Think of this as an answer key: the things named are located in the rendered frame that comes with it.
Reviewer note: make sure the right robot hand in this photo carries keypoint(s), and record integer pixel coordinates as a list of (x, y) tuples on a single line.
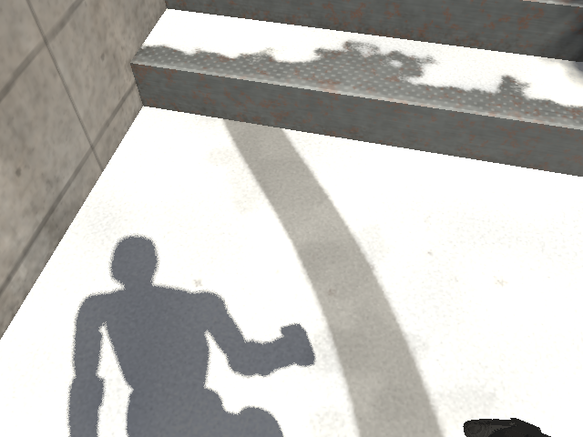
[(501, 428)]

